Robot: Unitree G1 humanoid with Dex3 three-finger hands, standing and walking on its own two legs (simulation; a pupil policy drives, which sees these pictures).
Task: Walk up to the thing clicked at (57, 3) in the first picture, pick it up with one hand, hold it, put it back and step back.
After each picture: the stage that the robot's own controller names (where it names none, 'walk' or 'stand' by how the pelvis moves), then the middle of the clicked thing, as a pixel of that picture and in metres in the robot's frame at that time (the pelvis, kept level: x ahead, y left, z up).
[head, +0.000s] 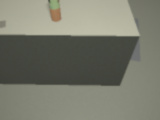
stand; (54, 2) +0.95 +0.21 -0.03
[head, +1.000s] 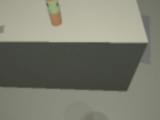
walk; (53, 5) +0.85 +0.24 -0.03
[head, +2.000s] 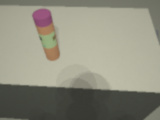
stand; (48, 38) +0.54 +0.19 +0.00
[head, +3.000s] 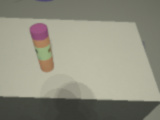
stand; (43, 50) +0.53 +0.19 -0.03
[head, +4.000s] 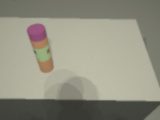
stand; (42, 51) +0.51 +0.20 -0.03
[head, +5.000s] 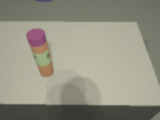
stand; (42, 55) +0.49 +0.20 -0.03
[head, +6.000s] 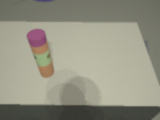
stand; (42, 56) +0.49 +0.20 -0.04
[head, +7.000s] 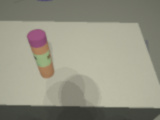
stand; (42, 56) +0.48 +0.20 -0.03
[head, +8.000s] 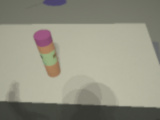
rise first; (48, 55) +0.50 +0.21 -0.03
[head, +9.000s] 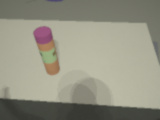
go down; (48, 53) +0.50 +0.20 -0.03
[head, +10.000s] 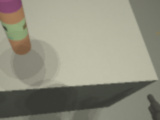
go down; (15, 26) +0.50 +0.19 +0.03
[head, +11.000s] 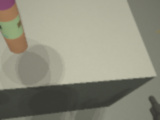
approach; (10, 24) +0.51 +0.20 +0.05
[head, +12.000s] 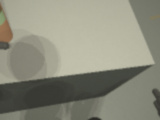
close in; out of the picture +0.52 +0.21 +0.08
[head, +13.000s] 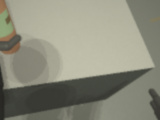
lift; out of the picture +0.49 +0.19 +0.08
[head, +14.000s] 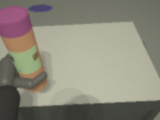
lift; (26, 56) +0.32 +0.16 +0.20
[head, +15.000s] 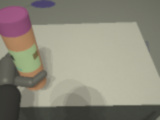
hold; (26, 55) +0.32 +0.17 +0.18
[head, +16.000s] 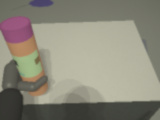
hold; (28, 61) +0.33 +0.17 +0.14
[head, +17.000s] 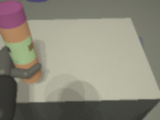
crouch; (21, 48) +0.36 +0.19 +0.16
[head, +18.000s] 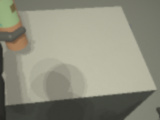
crouch; (4, 11) +0.48 +0.21 +0.18
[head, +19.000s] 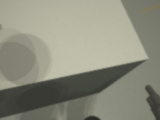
lower; out of the picture +0.54 +0.22 +0.09
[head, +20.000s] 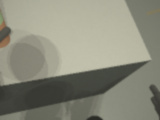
lower; out of the picture +0.52 +0.20 +0.08
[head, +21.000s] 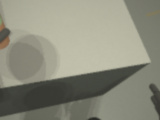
lower; out of the picture +0.52 +0.21 +0.08
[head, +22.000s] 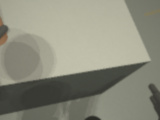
lower; out of the picture +0.52 +0.21 +0.08
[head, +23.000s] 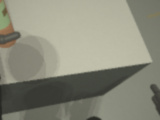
open; out of the picture +0.51 +0.19 +0.08
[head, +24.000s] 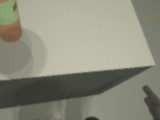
sink last; (2, 6) +0.50 +0.18 +0.08
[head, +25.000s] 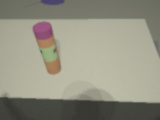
sink last; (49, 51) +0.50 +0.19 +0.02
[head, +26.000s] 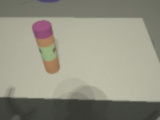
stand; (48, 50) +0.49 +0.19 +0.02
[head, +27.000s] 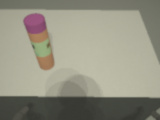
stand; (41, 45) +0.49 +0.19 +0.03
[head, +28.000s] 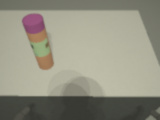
stand; (40, 45) +0.49 +0.19 +0.03
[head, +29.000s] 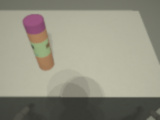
stand; (41, 45) +0.49 +0.19 +0.03
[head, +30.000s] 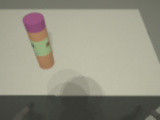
stand; (41, 44) +0.49 +0.19 +0.03
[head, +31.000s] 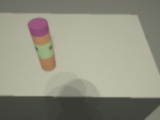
stand; (44, 47) +0.49 +0.19 +0.01
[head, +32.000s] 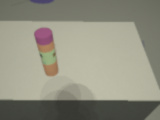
walk; (48, 54) +0.50 +0.18 -0.03
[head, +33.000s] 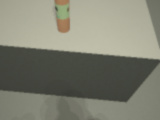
walk; (62, 10) +0.72 +0.11 -0.01
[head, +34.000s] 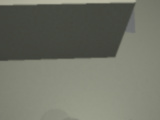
walk; out of the picture +1.02 +0.25 +0.00
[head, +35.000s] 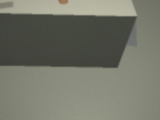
stand; out of the picture +1.10 +0.18 -0.03
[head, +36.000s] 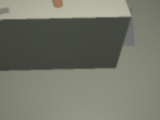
stand; out of the picture +1.10 +0.20 -0.04
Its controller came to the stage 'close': yes
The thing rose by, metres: 0.23
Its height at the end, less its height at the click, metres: +0.00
